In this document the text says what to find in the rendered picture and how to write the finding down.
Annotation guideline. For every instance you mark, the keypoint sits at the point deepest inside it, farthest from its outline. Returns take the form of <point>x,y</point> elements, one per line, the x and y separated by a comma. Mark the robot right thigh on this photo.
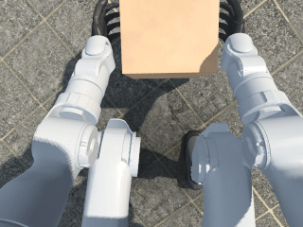
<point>227,183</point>

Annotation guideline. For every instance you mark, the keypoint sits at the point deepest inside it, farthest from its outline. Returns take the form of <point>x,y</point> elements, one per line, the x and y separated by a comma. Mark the carton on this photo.
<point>169,39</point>

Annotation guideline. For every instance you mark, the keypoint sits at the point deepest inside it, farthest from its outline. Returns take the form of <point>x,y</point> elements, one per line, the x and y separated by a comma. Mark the right robot upper arm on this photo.
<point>275,146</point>

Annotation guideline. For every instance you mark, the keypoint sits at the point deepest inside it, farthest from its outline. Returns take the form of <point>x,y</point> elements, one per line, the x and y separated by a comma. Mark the robot left hand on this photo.
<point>100,20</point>

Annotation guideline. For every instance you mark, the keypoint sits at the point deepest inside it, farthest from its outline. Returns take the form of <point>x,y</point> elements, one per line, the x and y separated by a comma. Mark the left robot upper arm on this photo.
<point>62,147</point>

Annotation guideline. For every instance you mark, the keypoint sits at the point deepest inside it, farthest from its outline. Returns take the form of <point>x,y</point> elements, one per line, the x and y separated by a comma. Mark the robot right hand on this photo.
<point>235,23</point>

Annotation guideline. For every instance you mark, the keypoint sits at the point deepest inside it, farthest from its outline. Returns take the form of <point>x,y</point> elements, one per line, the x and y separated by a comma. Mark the robot right shin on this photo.
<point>217,127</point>

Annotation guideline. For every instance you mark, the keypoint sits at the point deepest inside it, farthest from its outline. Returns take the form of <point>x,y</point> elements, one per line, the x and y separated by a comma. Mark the left robot forearm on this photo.
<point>86,88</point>

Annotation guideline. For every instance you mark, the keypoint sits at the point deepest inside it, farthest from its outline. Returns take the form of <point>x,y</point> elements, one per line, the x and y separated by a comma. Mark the right robot forearm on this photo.
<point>251,82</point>

